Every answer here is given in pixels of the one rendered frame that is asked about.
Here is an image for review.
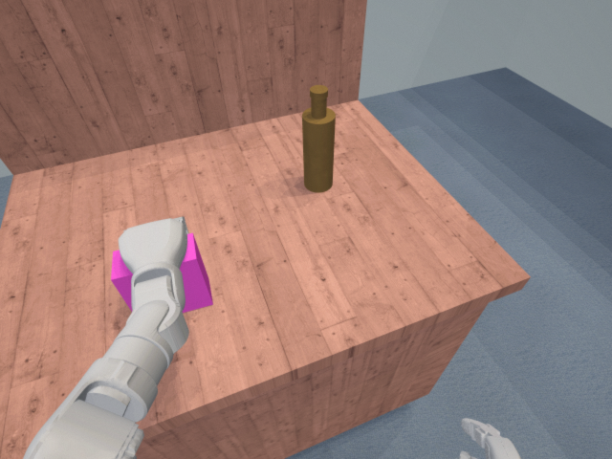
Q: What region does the robot left hand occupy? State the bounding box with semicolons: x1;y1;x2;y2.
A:
119;216;188;274

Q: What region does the robot right hand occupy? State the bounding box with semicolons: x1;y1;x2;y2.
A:
459;418;521;459

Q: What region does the robot left forearm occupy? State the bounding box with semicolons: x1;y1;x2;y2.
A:
23;263;189;459

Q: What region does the table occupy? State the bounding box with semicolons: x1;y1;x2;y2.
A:
0;0;531;459

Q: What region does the sponge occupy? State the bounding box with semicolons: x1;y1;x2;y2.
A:
111;233;213;313

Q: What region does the robot left upper arm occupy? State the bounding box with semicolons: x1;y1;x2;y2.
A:
33;399;144;459

